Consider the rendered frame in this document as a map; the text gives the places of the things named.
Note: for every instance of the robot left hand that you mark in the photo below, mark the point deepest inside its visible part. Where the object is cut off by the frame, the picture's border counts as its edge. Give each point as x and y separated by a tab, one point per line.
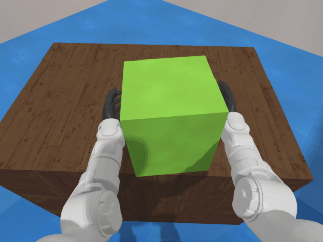
109	109

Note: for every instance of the right robot forearm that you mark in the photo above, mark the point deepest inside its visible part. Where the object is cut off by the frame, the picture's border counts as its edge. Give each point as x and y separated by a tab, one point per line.
242	153

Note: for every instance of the carton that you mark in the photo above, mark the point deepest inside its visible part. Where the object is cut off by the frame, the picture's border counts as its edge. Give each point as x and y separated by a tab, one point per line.
172	114

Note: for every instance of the left robot upper arm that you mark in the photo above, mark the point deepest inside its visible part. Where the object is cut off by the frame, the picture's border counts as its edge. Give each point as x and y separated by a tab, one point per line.
89	217

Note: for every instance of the right robot upper arm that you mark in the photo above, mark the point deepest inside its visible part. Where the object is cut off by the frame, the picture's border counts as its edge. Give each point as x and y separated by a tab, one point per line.
269	209

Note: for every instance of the robot right hand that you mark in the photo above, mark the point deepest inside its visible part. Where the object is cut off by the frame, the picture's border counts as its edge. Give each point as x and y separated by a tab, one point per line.
227	96

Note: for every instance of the left robot forearm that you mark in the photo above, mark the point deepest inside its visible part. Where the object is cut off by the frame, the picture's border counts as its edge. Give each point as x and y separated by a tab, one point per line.
105	160

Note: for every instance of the pedestal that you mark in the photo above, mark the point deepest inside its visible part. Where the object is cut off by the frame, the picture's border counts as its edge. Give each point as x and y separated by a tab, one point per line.
48	134

